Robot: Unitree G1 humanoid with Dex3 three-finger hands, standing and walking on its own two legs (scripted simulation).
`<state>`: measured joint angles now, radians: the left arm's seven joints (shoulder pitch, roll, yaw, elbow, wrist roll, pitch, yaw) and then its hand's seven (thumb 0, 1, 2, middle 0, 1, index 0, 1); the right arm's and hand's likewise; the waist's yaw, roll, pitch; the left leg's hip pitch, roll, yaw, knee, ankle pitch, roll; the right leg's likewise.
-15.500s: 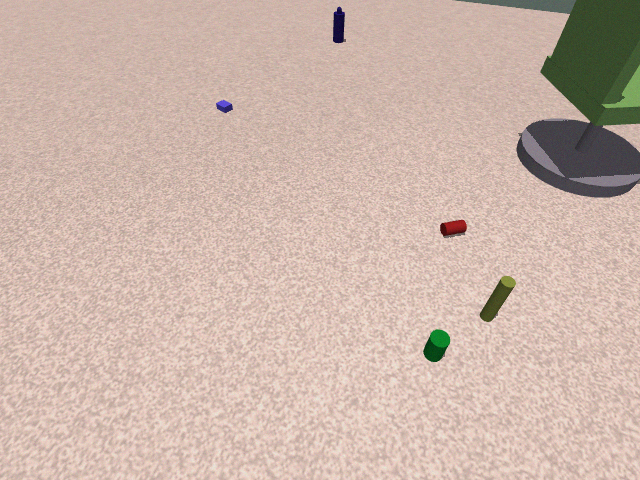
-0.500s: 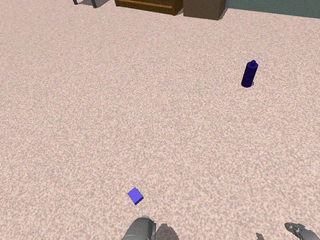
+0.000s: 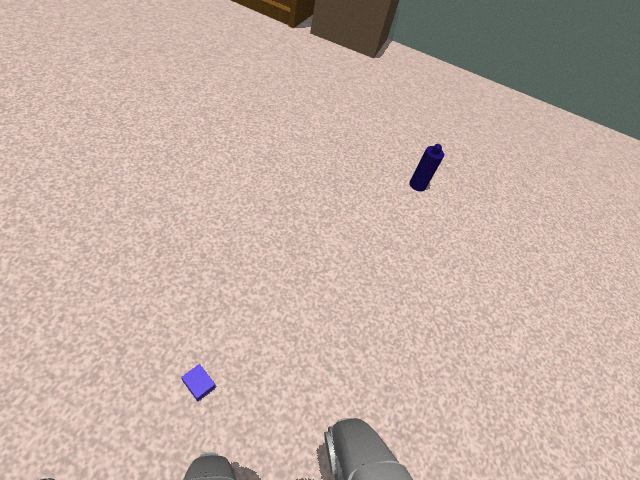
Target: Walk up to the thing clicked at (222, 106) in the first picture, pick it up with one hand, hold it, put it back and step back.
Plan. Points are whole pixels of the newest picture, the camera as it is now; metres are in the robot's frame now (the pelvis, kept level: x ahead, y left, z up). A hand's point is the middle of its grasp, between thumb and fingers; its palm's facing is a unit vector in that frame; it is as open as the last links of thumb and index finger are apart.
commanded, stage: walk up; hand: left
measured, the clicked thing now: (198, 382) +0.44 +0.23 -0.72
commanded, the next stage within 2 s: none
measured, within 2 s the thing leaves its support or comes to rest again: neither
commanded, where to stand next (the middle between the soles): +0.07 -0.02 m, yaw +3 degrees
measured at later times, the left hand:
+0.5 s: hand out of the picture +0.01 +0.28 -0.07, palm faces +0.05 -0.78 -0.63, open 7.4 cm
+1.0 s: hand out of the picture +0.09 +0.26 -0.18, palm faces +0.00 -0.96 -0.29, open 7.4 cm
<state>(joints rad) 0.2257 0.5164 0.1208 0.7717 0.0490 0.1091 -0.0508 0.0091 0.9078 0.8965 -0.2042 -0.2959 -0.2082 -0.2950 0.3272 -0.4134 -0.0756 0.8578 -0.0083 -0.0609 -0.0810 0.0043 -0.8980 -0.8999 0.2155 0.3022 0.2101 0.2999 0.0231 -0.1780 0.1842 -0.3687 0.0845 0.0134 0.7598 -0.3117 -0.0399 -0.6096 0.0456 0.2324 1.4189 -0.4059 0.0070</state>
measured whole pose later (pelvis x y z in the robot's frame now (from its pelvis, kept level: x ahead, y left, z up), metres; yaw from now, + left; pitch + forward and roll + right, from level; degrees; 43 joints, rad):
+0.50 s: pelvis -0.01 -0.05 +0.01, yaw +1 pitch -3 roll +1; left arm 0.35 0.42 0.08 0.88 0.01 -0.08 0.07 0.01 0.90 0.90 -0.21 -0.30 -0.22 -0.30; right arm 0.27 -0.45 -0.09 0.82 -0.06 0.08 0.07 0.01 -0.91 -0.90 0.21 0.30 0.20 0.30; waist 0.00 0.16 0.11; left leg -0.56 -0.05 -0.16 1.18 -0.35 -0.01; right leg -0.29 -0.08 0.05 0.74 -0.39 0.06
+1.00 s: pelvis +0.00 -0.01 +0.00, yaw +3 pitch -4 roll +0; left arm 0.18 0.49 0.11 0.79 0.03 0.10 -0.04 0.01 0.91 0.90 -0.21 -0.30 -0.21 -0.30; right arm 0.34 -0.42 -0.07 0.85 -0.02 -0.07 -0.08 0.00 -0.90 -0.90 0.21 0.30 0.21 0.30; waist 0.00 -0.19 0.21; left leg -0.41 0.06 -0.05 0.79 -0.32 -0.05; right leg -0.64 0.01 0.18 1.35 -0.44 0.01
